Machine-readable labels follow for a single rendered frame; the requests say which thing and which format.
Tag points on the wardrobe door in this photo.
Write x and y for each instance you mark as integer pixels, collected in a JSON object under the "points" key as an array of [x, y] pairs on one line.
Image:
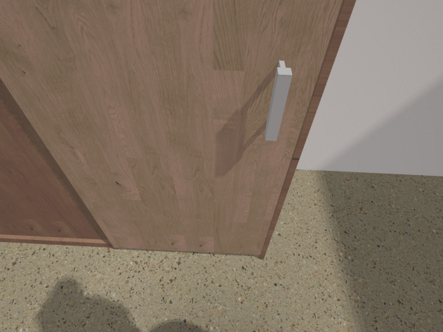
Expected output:
{"points": [[155, 110], [36, 197]]}

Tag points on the handle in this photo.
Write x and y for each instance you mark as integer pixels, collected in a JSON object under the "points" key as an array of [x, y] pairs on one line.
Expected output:
{"points": [[281, 86]]}

